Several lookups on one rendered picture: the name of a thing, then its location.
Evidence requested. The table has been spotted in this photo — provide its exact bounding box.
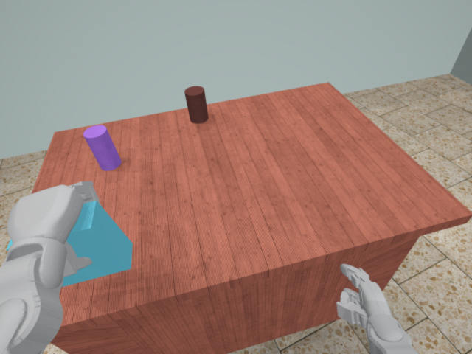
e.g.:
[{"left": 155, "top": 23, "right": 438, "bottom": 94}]
[{"left": 32, "top": 82, "right": 472, "bottom": 354}]

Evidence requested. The right robot forearm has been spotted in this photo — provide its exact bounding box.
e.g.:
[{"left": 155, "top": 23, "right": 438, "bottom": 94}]
[{"left": 366, "top": 313, "right": 419, "bottom": 354}]

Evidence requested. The robot right hand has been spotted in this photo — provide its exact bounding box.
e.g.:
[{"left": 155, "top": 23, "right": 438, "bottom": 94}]
[{"left": 336, "top": 264, "right": 392, "bottom": 329}]

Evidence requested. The sponge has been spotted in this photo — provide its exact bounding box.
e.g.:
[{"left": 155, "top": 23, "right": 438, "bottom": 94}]
[{"left": 6, "top": 201, "right": 133, "bottom": 287}]

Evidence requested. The robot left hand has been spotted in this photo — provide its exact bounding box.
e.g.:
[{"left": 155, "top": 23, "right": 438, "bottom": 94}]
[{"left": 7, "top": 181, "right": 101, "bottom": 277}]

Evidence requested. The left robot forearm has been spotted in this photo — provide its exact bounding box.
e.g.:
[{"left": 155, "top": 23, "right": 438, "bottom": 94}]
[{"left": 0, "top": 237, "right": 67, "bottom": 354}]

